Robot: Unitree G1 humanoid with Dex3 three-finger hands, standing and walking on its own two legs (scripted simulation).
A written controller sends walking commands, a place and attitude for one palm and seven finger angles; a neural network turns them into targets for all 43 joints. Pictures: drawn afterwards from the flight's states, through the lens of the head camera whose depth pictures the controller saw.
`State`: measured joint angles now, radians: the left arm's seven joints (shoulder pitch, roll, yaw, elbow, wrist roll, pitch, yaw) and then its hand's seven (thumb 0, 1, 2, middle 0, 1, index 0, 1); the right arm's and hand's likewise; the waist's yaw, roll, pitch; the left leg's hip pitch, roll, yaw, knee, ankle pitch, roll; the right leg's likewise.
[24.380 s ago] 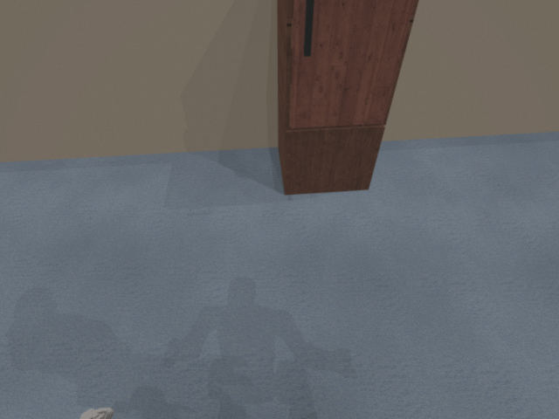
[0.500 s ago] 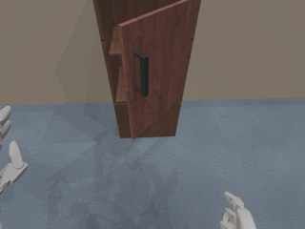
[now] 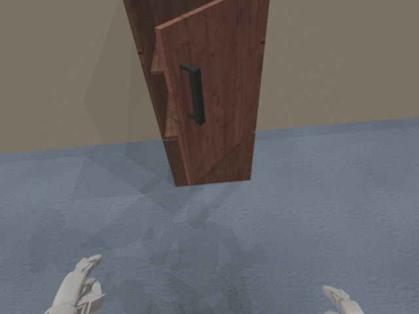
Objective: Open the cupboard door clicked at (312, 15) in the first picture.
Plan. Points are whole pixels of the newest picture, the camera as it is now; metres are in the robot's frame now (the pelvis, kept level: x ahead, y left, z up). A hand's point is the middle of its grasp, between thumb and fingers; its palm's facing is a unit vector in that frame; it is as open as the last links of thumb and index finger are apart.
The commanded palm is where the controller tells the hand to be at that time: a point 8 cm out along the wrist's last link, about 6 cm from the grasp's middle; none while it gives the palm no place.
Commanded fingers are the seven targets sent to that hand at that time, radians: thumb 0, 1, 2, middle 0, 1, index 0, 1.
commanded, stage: let the arm hang, fingers relaxed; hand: left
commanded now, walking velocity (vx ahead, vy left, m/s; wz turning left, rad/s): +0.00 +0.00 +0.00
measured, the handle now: (192, 95) +0.63 +0.08 +0.07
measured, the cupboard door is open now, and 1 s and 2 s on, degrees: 44 44 44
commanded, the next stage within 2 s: look to check the result in 0.92 s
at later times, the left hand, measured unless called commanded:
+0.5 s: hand out of the picture -0.01 +0.19 -0.16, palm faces +0.02 -0.96 -0.27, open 7.3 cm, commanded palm none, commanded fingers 0.00 0.90 0.90 -0.20 -0.30 -0.20 -0.30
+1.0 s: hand out of the picture +0.08 +0.18 -0.15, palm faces +0.02 -0.97 -0.24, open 7.4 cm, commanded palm none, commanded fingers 0.00 0.90 0.90 -0.20 -0.30 -0.20 -0.30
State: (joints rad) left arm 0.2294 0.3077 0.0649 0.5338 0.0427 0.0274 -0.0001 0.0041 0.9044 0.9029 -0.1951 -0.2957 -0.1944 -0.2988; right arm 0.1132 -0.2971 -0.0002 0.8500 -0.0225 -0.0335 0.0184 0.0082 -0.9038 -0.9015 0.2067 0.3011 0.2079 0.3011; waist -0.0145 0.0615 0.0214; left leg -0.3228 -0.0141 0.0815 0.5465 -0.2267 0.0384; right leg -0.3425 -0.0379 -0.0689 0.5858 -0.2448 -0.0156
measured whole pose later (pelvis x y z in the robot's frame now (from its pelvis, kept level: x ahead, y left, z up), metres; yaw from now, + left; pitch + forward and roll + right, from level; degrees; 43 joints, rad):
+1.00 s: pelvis +0.03 -0.02 +0.02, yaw +1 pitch -2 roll +0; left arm 0.17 0.20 0.01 1.14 0.02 -0.01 0.01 0.00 0.91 0.90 -0.20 -0.30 -0.20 -0.30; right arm 0.19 -0.22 -0.01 1.13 -0.02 -0.01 -0.02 0.00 -0.91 -0.90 0.20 0.30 0.20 0.30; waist -0.01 0.02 0.04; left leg -0.15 0.01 0.05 0.36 -0.18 0.00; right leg -0.15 0.00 -0.10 0.37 -0.19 -0.04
